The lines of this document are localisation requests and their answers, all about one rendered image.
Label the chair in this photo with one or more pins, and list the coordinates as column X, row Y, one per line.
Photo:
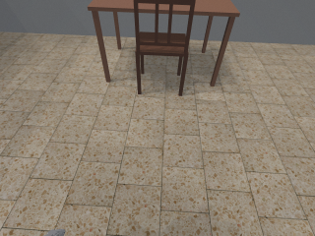
column 162, row 43

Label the table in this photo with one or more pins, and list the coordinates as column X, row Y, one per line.
column 211, row 8

